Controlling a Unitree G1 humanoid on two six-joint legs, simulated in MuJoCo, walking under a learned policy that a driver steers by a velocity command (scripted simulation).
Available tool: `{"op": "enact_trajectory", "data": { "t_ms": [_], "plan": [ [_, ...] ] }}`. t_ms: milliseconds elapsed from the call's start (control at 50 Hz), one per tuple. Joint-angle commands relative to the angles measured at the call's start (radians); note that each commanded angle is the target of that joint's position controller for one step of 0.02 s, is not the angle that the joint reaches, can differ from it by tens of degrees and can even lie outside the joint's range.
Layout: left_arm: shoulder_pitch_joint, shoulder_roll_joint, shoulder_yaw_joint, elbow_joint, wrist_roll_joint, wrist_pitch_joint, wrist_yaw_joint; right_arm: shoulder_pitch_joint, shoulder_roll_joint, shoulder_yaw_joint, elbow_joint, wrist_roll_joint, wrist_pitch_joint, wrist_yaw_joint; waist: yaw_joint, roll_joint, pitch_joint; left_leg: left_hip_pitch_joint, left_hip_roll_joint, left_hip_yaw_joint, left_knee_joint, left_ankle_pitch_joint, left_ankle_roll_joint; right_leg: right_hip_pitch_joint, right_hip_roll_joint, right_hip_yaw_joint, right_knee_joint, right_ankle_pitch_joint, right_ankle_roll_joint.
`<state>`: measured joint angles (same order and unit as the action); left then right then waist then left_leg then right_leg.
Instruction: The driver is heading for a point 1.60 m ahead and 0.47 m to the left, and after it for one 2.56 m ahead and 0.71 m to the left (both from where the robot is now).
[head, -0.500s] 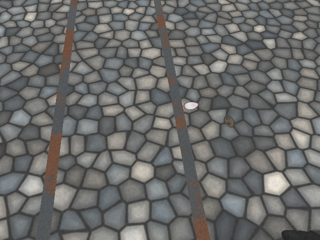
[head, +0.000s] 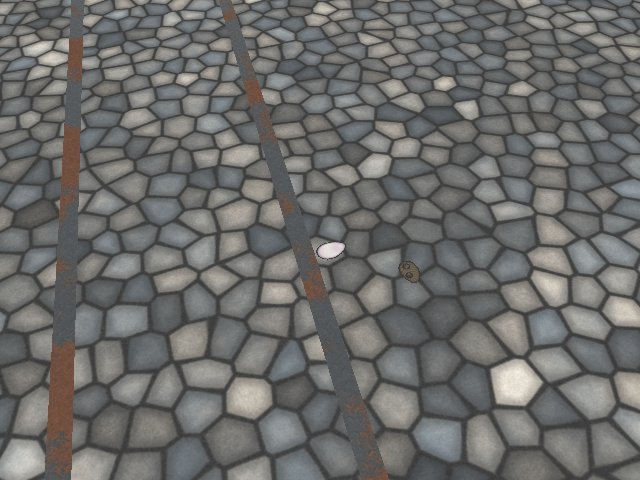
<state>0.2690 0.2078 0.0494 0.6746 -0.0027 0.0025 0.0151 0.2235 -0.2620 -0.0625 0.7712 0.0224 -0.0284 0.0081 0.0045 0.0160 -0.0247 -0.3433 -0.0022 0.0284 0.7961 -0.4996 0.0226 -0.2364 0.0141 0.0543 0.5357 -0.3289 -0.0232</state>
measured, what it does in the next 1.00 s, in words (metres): walks ahead: left foot, then right foot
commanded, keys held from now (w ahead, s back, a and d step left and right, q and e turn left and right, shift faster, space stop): w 0.64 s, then w+q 0.36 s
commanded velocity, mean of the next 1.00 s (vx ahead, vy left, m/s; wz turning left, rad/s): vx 0.44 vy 0.00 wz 0.09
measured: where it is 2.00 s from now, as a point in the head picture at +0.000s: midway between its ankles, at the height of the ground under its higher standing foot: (230, 291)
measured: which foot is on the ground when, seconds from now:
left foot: up 0.00-0.12, down 0.14-0.64, up 0.66-1.00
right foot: down 0.00-0.14, up 0.16-0.60, down 0.62-1.00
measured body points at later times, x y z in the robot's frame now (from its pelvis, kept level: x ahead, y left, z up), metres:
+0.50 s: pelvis +0.19 +0.04 +0.01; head +0.23 +0.06 +0.45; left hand +0.42 +0.27 -0.08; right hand +0.17 -0.23 -0.11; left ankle +0.05 +0.12 -0.73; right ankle +0.38 -0.11 -0.69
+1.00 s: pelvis +0.47 +0.03 +0.01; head +0.50 +0.04 +0.46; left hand +0.48 +0.31 -0.12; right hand +0.68 -0.20 -0.09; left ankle +0.63 +0.22 -0.68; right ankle +0.42 -0.07 -0.73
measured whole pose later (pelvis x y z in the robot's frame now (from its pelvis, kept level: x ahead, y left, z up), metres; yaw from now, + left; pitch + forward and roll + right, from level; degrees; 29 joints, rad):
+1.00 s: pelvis +0.47 +0.03 +0.01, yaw +9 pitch +1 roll -3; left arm 0.30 0.26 0.07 0.86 0.00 -0.11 -0.01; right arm 0.15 -0.29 -0.05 0.74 0.02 -0.04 0.01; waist 0.07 0.05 0.04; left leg -0.71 0.13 -0.07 0.77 0.04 0.00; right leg 0.00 0.06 -0.17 0.21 -0.23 -0.04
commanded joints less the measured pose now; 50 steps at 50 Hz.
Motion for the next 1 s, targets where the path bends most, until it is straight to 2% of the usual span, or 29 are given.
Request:
{"op": "enact_trajectory", "data": {
  "t_ms": [20,60,100,120,140,160,180,200,220,260,300,340,420,500,540,580,600,620,640,660,680,700,720,740,760,800,840,940,1000],
  "plan": [
    [0.059,0.190,0.059,-0.028,-0.012,-0.024,0.013,-0.160,-0.076,-0.018,-0.122,0.014,-0.053,0.018,0.056,-0.180,0.094,-0.313,0.061,-0.052,-0.006,-0.033,0.050,0.163,-0.284,0.400,-0.307,-0.202,-0.207],
    [0.011,0.202,0.065,-0.034,-0.018,-0.019,0.006,-0.125,-0.056,-0.013,-0.100,0.002,-0.058,0.035,0.029,-0.150,0.052,-0.131,0.025,0.000,-0.112,0.073,0.047,0.075,-0.228,0.289,-0.287,-0.091,-0.183],
    [-0.026,0.197,0.065,-0.036,-0.028,-0.013,-0.005,-0.019,-0.050,-0.016,-0.055,-0.003,-0.056,0.043,-0.033,-0.127,0.019,0.122,-0.027,0.056,-0.229,0.254,0.036,-0.071,-0.183,0.198,-0.233,-0.063,-0.156],
    [-0.023,0.174,0.058,-0.035,-0.024,-0.015,-0.008,0.055,-0.058,-0.024,-0.026,-0.004,-0.050,0.041,-0.061,-0.105,0.005,0.241,-0.047,0.064,-0.237,0.265,0.029,-0.146,-0.159,0.171,-0.180,-0.085,-0.137],
    [-0.038,0.137,0.045,-0.040,-0.016,-0.025,-0.011,0.145,-0.077,-0.034,-0.004,0.001,-0.046,0.034,-0.103,-0.069,-0.012,0.364,-0.015,0.017,-0.247,0.239,0.042,-0.241,-0.125,0.132,-0.073,-0.102,-0.103],
    [-0.073,0.068,0.025,-0.067,-0.010,-0.042,-0.013,0.242,-0.171,-0.054,-0.003,-0.011,-0.052,0.020,-0.136,0.136,-0.019,0.468,0.193,-0.306,-0.402,0.112,0.124,-0.403,-0.012,-0.001,0.281,-0.087,-0.020],
    [-0.082,0.105,0.035,-0.117,-0.027,-0.067,-0.003,0.298,-0.264,-0.073,-0.008,-0.028,-0.063,0.029,-0.139,0.307,-0.038,0.511,0.392,-0.770,-0.583,-0.073,0.293,-0.604,0.055,0.014,0.555,-0.271,0.007],
    [-0.072,0.165,0.051,-0.105,-0.042,-0.084,-0.001,0.227,-0.214,-0.054,-0.024,-0.025,-0.071,0.026,-0.105,0.191,0.043,0.482,0.420,-0.791,-0.611,-0.158,0.318,-0.706,-0.008,0.074,0.669,-0.225,-0.006],
    [-0.082,0.180,0.055,-0.092,-0.038,-0.090,-0.003,0.175,-0.167,-0.040,-0.036,-0.020,-0.075,0.022,-0.084,0.125,0.099,0.444,0.375,-0.668,-0.602,-0.120,0.280,-0.733,-0.052,0.069,0.679,-0.110,-0.022],
    [-0.069,0.162,0.055,-0.065,-0.011,-0.090,-0.005,0.097,-0.144,-0.027,-0.053,-0.027,-0.072,0.020,-0.038,0.053,0.100,0.366,0.289,-0.470,-0.597,0.146,0.212,-0.666,-0.108,0.046,0.604,0.059,-0.025],
    [-0.055,0.141,0.050,-0.047,-0.003,-0.082,-0.021,0.096,-0.127,-0.018,-0.047,-0.025,-0.068,0.015,-0.024,0.082,0.071,0.316,0.226,-0.313,-0.606,0.446,0.177,-0.578,-0.114,0.006,0.554,0.151,-0.010],
    [-0.095,0.119,0.041,-0.052,0.006,-0.076,-0.025,0.128,-0.125,-0.015,-0.022,-0.015,-0.065,0.006,-0.030,0.058,0.058,0.321,0.199,-0.214,-0.606,0.662,0.171,-0.564,-0.105,-0.029,0.475,0.217,0.014],
    [-0.263,0.064,0.012,-0.096,-0.006,-0.086,-0.038,0.181,-0.137,-0.012,0.018,-0.007,-0.049,-0.018,-0.075,0.060,0.080,0.280,0.152,-0.108,-0.628,0.678,0.139,-0.458,-0.062,-0.077,0.160,0.397,0.029],
    [-0.379,0.079,0.009,-0.126,-0.018,-0.101,-0.064,0.230,-0.159,-0.015,0.051,0.000,-0.044,-0.021,-0.098,0.061,0.121,0.339,0.200,-0.122,-0.625,0.635,0.153,-0.423,-0.034,-0.087,0.008,0.422,0.011],
    [-0.394,0.094,0.013,-0.136,-0.019,-0.108,-0.074,0.234,-0.166,-0.020,0.065,0.003,-0.038,-0.020,-0.081,0.072,0.118,0.408,0.231,-0.126,-0.575,0.747,0.150,-0.416,-0.025,-0.084,-0.026,0.356,-0.024],
    [-0.321,0.135,0.029,-0.121,-0.013,-0.109,-0.073,0.221,-0.191,-0.029,0.066,0.001,-0.031,-0.025,-0.024,0.104,0.044,0.464,0.235,-0.118,-0.451,1.076,0.132,-0.290,0.021,-0.113,-0.032,0.268,-0.067],
    [-0.203,0.167,0.045,-0.091,-0.014,-0.108,-0.066,0.208,-0.198,-0.029,0.066,-0.004,-0.024,-0.028,0.046,0.107,-0.033,0.459,0.215,-0.097,-0.310,1.230,0.118,-0.132,0.051,-0.135,-0.055,0.273,-0.101],
    [-0.028,0.208,0.063,-0.045,-0.012,-0.105,-0.055,0.182,-0.194,-0.024,0.054,-0.011,-0.022,-0.030,0.132,0.104,-0.138,0.322,0.183,-0.079,-0.106,1.200,0.092,0.152,0.006,-0.090,-0.043,0.332,-0.146],
    [0.154,0.284,0.079,-0.006,0.008,-0.097,-0.040,0.198,-0.128,-0.004,0.020,-0.033,-0.028,-0.031,0.164,-0.057,-0.308,0.027,0.085,-0.041,0.247,0.775,0.055,0.525,-0.224,0.201,-0.004,0.314,-0.232],
    [0.154,0.270,0.071,0.007,0.001,-0.103,-0.048,0.328,-0.040,0.026,0.041,-0.012,-0.044,-0.015,0.090,-0.301,-0.463,-0.258,-0.082,-0.145,0.560,-0.056,0.017,0.743,-0.438,0.692,-0.143,0.148,-0.385],
    [0.098,0.188,0.052,-0.005,-0.007,-0.095,-0.042,0.236,-0.169,-0.008,0.029,0.016,-0.061,-0.008,0.127,-0.174,-0.331,-0.360,-0.016,-0.214,0.614,-0.023,0.023,0.634,-0.397,0.619,-0.206,0.020,-0.327],
    [0.030,0.159,0.041,-0.006,-0.007,-0.091,-0.033,0.125,-0.179,-0.011,-0.010,0.037,-0.068,-0.004,0.109,-0.121,-0.163,-0.380,0.034,-0.175,0.582,0.062,0.026,0.462,-0.356,0.437,-0.237,0.043,-0.275],
    [-0.024,0.150,0.036,0.006,0.000,-0.096,-0.036,0.074,-0.149,-0.006,-0.025,0.028,-0.070,-0.008,0.064,-0.023,-0.066,-0.355,0.079,-0.152,0.508,0.130,0.024,0.299,-0.313,0.338,-0.282,0.121,-0.241],
    [-0.059,0.124,0.029,0.008,0.009,-0.107,-0.038,0.064,-0.149,-0.015,-0.025,0.010,-0.062,-0.015,0.033,-0.034,-0.029,-0.317,0.111,-0.153,0.447,0.179,0.017,0.209,-0.279,0.265,-0.310,0.186,-0.223],
    [-0.081,0.113,0.027,0.013,0.017,-0.115,-0.039,0.101,-0.134,-0.015,-0.012,0.009,-0.047,-0.015,0.000,-0.057,-0.010,-0.263,0.128,-0.159,0.429,0.206,0.011,0.137,-0.256,0.207,-0.347,0.211,-0.216],
    [-0.086,0.120,0.033,0.038,0.012,-0.133,-0.042,0.138,-0.093,-0.008,-0.002,0.010,-0.025,-0.018,-0.024,-0.070,0.011,-0.233,0.142,-0.154,0.391,0.226,-0.005,0.058,-0.253,0.132,-0.402,0.248,-0.223],
    [-0.088,0.144,0.040,0.064,0.013,-0.141,-0.038,0.089,-0.086,-0.006,-0.026,0.006,-0.012,-0.023,-0.027,-0.064,0.058,-0.284,0.150,-0.162,0.325,0.280,-0.025,0.020,-0.252,0.052,-0.437,0.295,-0.216],
    [-0.067,0.186,0.046,0.097,0.009,-0.131,-0.023,-0.048,-0.069,0.005,-0.070,0.000,-0.027,0.000,0.019,-0.051,0.079,-0.295,0.134,-0.107,0.021,0.571,-0.028,0.070,-0.204,-0.128,-0.432,0.387,-0.167],
    [0.000,0.214,0.052,0.126,-0.001,-0.116,-0.018,-0.157,-0.056,0.014,-0.117,0.000,-0.029,0.019,0.069,-0.039,0.103,-0.313,0.121,-0.058,-0.097,0.593,-0.013,0.160,-0.238,-0.159,-0.417,0.375,-0.157]
  ]
}}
